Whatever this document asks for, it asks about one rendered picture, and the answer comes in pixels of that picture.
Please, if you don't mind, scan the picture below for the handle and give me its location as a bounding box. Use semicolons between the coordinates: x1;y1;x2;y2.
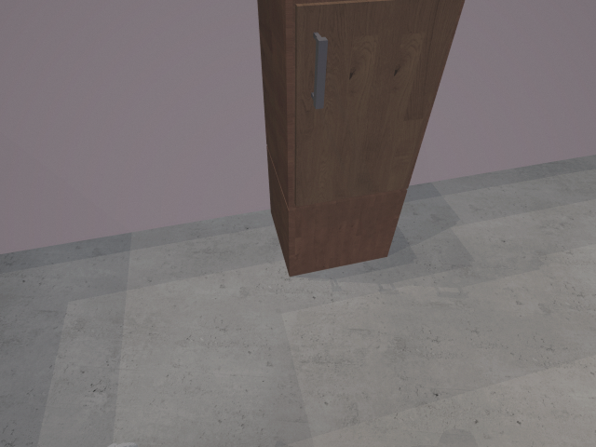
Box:
311;33;328;109

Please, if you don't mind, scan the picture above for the cupboard door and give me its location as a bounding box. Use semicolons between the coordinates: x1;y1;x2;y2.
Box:
295;0;462;207

